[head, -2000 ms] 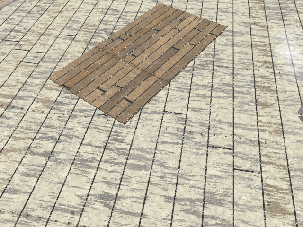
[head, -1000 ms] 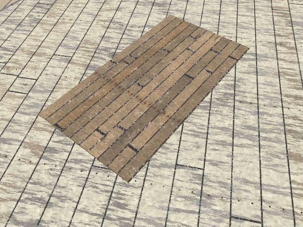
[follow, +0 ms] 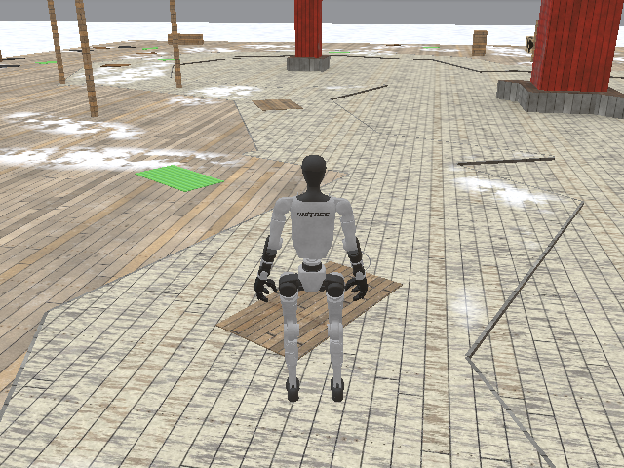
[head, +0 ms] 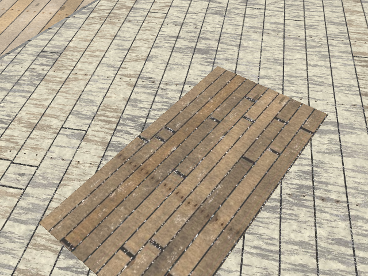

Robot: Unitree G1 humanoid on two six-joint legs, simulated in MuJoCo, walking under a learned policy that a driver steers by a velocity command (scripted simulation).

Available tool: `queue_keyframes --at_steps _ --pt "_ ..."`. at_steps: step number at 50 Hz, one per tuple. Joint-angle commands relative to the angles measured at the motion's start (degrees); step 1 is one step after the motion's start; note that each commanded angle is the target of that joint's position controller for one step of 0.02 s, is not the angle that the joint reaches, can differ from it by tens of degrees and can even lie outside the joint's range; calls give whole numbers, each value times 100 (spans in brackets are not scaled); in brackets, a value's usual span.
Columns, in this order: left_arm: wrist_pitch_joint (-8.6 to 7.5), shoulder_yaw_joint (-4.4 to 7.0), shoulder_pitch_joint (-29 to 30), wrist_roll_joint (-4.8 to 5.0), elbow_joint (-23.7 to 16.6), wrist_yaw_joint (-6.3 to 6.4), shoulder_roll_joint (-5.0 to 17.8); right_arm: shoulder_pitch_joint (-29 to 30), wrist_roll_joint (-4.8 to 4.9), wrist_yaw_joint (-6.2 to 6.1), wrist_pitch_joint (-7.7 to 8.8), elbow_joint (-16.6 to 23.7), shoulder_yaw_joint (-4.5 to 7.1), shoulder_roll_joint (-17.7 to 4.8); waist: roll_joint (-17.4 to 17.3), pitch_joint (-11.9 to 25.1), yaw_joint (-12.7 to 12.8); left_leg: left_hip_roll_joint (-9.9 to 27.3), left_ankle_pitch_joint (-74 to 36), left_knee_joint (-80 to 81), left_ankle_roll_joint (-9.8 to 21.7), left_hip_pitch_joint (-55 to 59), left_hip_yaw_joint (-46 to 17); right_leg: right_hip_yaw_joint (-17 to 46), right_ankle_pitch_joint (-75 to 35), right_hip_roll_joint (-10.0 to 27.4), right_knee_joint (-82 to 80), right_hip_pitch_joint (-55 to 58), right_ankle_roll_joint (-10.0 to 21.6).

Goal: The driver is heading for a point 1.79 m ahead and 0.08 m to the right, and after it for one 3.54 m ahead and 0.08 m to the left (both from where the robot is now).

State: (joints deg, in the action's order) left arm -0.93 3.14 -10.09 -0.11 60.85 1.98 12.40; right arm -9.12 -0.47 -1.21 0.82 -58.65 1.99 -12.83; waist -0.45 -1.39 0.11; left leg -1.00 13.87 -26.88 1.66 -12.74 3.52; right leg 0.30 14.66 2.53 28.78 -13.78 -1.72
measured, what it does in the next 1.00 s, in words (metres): stands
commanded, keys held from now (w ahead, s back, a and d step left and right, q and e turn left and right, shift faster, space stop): no key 1.00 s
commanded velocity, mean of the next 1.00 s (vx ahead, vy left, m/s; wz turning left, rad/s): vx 0.01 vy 0.00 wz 0.00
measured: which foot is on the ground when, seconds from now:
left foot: down 0.00-1.00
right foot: down 0.00-1.00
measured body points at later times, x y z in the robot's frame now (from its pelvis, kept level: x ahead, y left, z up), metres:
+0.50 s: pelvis +0.01 +0.00 +0.00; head +0.02 +0.00 +0.45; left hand +0.06 +0.25 -0.15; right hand +0.06 -0.25 -0.15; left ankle +0.01 +0.10 -0.74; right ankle +0.01 -0.14 -0.74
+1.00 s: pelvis +0.01 +0.00 +0.00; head +0.02 +0.00 +0.45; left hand +0.02 +0.25 -0.16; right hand +0.03 -0.24 -0.15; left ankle +0.01 +0.10 -0.74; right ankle +0.01 -0.14 -0.74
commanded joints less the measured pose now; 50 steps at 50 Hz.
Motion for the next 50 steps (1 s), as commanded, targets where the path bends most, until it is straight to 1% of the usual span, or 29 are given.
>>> queue_keyframes --at_steps 1,8,20,35,50 --pt "-43 98 -36 11 -122 29 673 -67 19 -18 12 154 111 -546 198 367 -14 325 -1155 269 123 223 -268 171 -1516 202 -326 233 274" --pt "15 77 -45 11 -1 48 634 -130 29 -48 -42 14 115 -558 50 265 -3 353 -1232 254 88 255 -281 100 -1481 129 -318 281 268" --pt "80 51 -46 0 148 71 552 -206 26 -82 -46 -160 93 -534 66 43 7 376 -796 399 69 141 -323 26 -1012 43 -456 261 214" --pt "69 -4 -286 -1 307 98 468 -409 28 -89 -28 -279 52 -430 27 -86 5 378 -288 588 92 33 -375 -9 -620 9 -558 147 170" --pt "48 -51 -587 10 370 111 383 -635 43 -87 -22 -301 18 -356 42 -111 -5 362 -355 601 114 32 -375 -16 -630 4 -575 86 160"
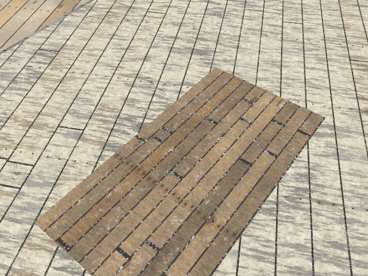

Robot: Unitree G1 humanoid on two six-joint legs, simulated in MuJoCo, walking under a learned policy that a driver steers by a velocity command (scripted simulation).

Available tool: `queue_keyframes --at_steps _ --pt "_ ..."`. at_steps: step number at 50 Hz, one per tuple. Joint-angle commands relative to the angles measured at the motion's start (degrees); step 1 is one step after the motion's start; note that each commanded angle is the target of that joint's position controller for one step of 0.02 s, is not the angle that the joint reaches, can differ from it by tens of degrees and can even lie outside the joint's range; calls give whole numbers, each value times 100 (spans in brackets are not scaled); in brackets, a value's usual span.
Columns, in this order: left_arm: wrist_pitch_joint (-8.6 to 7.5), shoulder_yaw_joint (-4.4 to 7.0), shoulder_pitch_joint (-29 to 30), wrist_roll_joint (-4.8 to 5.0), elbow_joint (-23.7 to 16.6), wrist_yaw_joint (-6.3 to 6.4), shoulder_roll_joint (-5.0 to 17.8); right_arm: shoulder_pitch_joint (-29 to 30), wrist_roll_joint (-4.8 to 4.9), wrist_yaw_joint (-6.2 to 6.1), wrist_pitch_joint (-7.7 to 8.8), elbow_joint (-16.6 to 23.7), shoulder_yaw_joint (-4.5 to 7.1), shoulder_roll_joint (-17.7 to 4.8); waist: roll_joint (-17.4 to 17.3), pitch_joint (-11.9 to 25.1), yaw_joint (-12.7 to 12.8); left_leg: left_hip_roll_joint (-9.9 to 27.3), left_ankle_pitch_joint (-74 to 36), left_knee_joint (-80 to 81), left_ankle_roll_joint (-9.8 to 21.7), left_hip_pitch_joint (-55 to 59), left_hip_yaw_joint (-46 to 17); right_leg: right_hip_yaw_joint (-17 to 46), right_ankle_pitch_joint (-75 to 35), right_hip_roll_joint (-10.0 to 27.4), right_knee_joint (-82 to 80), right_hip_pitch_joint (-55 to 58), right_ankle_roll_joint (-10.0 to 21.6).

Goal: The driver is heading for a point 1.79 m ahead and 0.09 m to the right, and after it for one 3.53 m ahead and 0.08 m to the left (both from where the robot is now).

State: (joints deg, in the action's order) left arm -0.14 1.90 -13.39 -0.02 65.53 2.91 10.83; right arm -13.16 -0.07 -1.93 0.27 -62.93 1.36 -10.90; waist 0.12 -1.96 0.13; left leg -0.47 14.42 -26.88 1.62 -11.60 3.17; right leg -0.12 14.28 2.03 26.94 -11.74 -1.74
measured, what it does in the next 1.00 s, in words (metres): lifts its right foot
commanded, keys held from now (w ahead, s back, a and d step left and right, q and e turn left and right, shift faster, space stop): no key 0.74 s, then w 0.26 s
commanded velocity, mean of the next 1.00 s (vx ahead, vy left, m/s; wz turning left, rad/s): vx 0.05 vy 0.00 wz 0.00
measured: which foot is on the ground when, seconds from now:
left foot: down 0.00-1.00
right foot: down 0.00-0.82, up 0.84-1.00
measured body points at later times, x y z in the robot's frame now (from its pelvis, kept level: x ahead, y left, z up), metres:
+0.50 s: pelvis +0.01 +0.00 +0.00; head +0.02 +0.00 +0.45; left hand +0.01 +0.24 -0.16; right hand +0.02 -0.24 -0.16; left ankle +0.00 +0.10 -0.74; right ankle +0.00 -0.14 -0.74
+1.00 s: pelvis +0.05 -0.03 +0.00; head +0.05 -0.04 +0.45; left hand +0.08 +0.23 -0.14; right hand +0.01 -0.28 -0.16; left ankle +0.00 +0.10 -0.74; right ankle +0.04 -0.15 -0.71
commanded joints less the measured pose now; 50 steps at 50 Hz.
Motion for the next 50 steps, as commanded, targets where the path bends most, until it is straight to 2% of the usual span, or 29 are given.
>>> queue_keyframes --at_steps 1,37,38,39,40,42,43,44,45,47,49,50 --pt "-31 70 -273 2 -97 18 537 -243 3 -14 34 127 79 -544 -13 -55 -7 307 -425 598 120 -80 -339 26 -597 55 -390 -119 162" --pt "-24 60 -572 20 -144 36 435 -548 21 -24 44 152 63 -440 -11 -103 -12 289 -676 533 128 -46 -320 18 -699 39 -360 -118 152" --pt "-18 47 -686 21 -85 38 368 -656 23 -31 36 96 62 -416 -55 34 -14 256 -27 595 154 14 -305 -89 -190 -49 -309 -73 162" --pt "-12 61 -703 57 -77 48 374 -697 69 -50 15 87 111 -541 -156 -39 -46 248 1101 660 258 -40 -374 -282 616 -222 -52 -239 208" --pt "-24 77 -645 82 -132 54 394 -740 121 -67 6 105 181 -739 -361 -210 -93 441 2280 845 438 -173 -684 -447 1365 -351 317 -583 267" --pt "-144 59 -314 84 -373 16 291 -1105 173 -64 73 105 309 -1070 -931 -532 -274 1522 3781 1644 1017 -146 -2171 -572 1470 -309 1480 -1495 379" --pt "-229 57 -136 108 -483 -39 266 -1157 158 -66 139 117 362 -1173 -1066 -733 -328 2022 3796 1965 1310 -314 -2879 -316 1320 -68 2172 -1758 472" --pt "-298 95 33 149 -581 -89 344 -1139 84 -61 222 164 355 -1098 -960 -819 -337 2270 3468 2098 1441 -181 -3212 -61 1609 132 2837 -2239 552" --pt "-356 119 43 189 -642 -130 360 -1014 74 -43 303 224 346 -1050 -835 -811 -240 2342 3107 2055 1413 42 -3229 149 1716 330 3153 -2629 629" --pt "-469 169 8 218 -683 -187 452 -657 184 -15 387 393 320 -929 -595 -587 -67 1984 2166 1931 1032 242 -2440 173 1453 488 2361 -2469 704" --pt "-530 183 -153 188 -585 -213 332 -481 219 9 349 455 351 -1066 -598 -350 77 1409 1486 1688 786 -287 -1449 -316 1019 163 1272 -1222 631" --pt "-536 196 -482 177 -437 -233 255 -432 248 22 311 459 366 -1124 -575 -266 258 1200 1513 1424 747 -712 -1094 -636 466 -86 755 -439 561"
Velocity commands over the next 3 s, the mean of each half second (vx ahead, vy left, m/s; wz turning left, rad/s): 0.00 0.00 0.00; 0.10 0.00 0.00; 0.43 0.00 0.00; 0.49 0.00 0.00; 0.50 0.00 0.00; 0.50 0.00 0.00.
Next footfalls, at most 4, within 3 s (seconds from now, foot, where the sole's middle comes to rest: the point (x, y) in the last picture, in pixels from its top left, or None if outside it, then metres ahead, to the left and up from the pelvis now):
1.06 right None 0.11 -0.16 -0.78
1.56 left None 0.50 0.06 -0.78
2.08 right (238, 202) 0.81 -0.19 -0.78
2.66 left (181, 143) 1.13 0.05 -0.78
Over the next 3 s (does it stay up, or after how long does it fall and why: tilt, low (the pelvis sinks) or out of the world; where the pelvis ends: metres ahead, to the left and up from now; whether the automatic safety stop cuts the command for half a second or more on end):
stays up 1.13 -0.04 0.01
